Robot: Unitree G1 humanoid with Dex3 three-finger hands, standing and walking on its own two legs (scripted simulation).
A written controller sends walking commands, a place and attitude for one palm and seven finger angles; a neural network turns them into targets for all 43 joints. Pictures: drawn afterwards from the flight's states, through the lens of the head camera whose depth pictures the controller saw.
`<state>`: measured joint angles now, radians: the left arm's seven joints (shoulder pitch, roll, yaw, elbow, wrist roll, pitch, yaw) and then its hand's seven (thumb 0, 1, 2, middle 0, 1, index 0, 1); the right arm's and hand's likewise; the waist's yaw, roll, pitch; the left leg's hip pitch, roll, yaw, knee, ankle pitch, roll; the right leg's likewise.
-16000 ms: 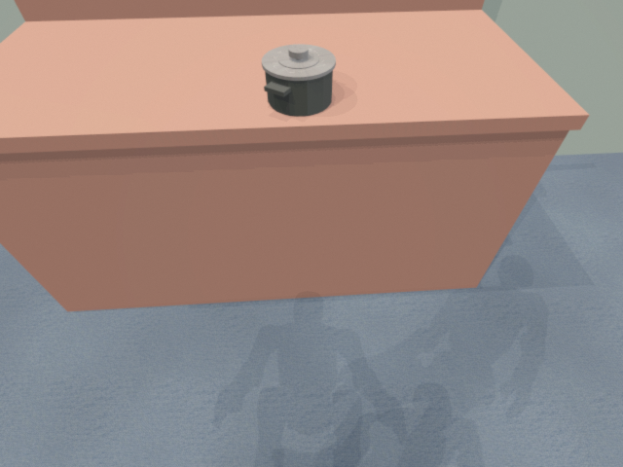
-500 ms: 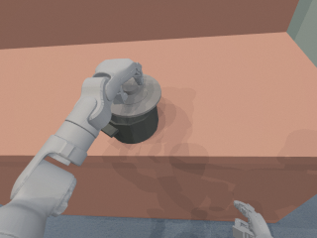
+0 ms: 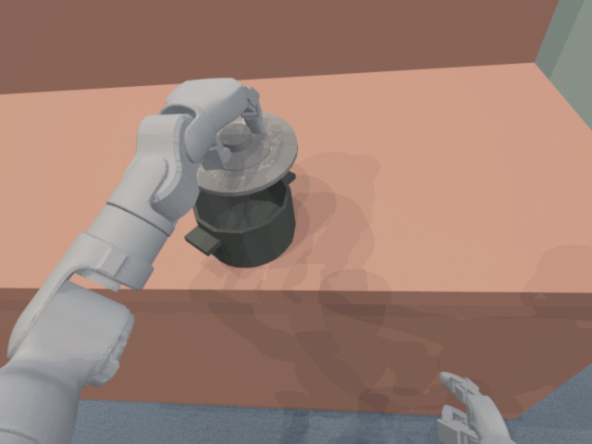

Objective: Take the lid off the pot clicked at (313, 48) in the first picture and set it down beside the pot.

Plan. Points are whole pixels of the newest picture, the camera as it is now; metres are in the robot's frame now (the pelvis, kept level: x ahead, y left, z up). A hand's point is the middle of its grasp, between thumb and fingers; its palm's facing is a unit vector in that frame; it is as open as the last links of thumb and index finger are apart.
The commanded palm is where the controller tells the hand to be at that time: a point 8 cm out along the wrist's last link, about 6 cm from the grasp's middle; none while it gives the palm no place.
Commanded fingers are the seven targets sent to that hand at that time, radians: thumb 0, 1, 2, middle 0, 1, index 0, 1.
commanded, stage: lift the lid straight up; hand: left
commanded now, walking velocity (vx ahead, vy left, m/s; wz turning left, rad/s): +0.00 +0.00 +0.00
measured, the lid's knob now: (236, 137) +0.47 +0.09 +0.20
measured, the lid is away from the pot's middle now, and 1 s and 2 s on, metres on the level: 0.02 0.02 0.12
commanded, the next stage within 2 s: move the lid sideways beside the pot in 0.94 s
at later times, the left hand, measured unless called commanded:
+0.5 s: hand (212, 110) +0.43 +0.10 +0.26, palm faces -0.06 -0.02 -1.00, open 7.8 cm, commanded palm +0.40 +0.12 +0.33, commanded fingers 0.00 0.57 1.14 -1.28 -1.07 -0.83 -0.90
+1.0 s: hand (194, 93) +0.44 +0.12 +0.28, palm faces -0.06 -0.03 -1.00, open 7.8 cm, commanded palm +0.40 +0.13 +0.35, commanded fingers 0.00 0.57 1.14 -1.28 -1.07 -0.83 -0.90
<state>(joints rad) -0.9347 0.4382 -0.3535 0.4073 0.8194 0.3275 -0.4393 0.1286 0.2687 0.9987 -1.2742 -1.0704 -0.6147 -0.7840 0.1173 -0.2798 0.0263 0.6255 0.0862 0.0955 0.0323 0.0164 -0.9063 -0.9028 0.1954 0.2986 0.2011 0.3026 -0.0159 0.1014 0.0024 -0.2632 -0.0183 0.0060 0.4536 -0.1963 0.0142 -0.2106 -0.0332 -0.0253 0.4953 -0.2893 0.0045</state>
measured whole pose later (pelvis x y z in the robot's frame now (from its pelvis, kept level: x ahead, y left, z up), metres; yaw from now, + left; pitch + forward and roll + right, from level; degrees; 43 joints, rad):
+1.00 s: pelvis -0.01 +0.01 +0.00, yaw +0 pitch +0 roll +1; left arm -1.13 0.48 -0.32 0.49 0.84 0.35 -0.52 0.13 0.26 1.00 -1.28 -1.07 -0.62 -0.79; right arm 0.13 -0.28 0.04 0.63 0.09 0.06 0.02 0.02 -0.91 -0.90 0.20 0.30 0.20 0.30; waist -0.02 0.10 -0.01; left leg -0.27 -0.03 0.01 0.44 -0.18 0.03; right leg -0.22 -0.04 -0.02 0.48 -0.27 0.02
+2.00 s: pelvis -0.01 +0.02 +0.00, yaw +1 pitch +1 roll +0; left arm -1.09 0.67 -0.21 0.54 0.88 0.27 -0.60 0.13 0.27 1.00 -1.28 -1.07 -0.62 -0.78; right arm 0.17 -0.29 0.03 0.61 0.10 0.09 0.00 0.02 -0.91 -0.90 0.20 0.30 0.20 0.30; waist -0.03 0.08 0.02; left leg -0.29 -0.03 0.00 0.45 -0.17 0.04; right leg -0.22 -0.04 -0.03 0.45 -0.25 0.02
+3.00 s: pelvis +0.00 +0.03 +0.00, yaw +1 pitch +4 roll -1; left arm -1.10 0.88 -0.04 0.70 0.94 0.11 -0.62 0.12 0.27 1.00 -1.27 -1.07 -0.61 -0.78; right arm 0.23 -0.31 0.02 0.61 0.11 0.15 -0.01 0.01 -0.90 -0.90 0.20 0.30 0.20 0.30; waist -0.06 0.07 0.03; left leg -0.34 -0.02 -0.01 0.46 -0.18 0.05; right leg -0.23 -0.03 -0.04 0.39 -0.22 0.03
